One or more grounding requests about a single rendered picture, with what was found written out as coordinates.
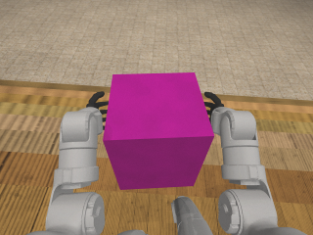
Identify robot right hand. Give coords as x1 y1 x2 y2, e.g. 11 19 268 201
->
204 92 224 123

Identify robot right forearm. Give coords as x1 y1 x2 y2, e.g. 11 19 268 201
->
210 107 278 223

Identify robot right thigh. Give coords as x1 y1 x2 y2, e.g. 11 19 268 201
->
170 197 213 235

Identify robot left hand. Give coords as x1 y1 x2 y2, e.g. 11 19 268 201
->
86 91 109 130

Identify right robot upper arm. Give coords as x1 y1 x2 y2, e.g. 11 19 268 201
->
218 189 307 235

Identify robot left forearm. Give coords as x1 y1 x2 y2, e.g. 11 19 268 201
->
45 107 104 229

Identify left robot upper arm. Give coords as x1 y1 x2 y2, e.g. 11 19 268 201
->
26 192 106 235

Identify carton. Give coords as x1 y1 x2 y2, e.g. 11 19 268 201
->
103 72 214 190

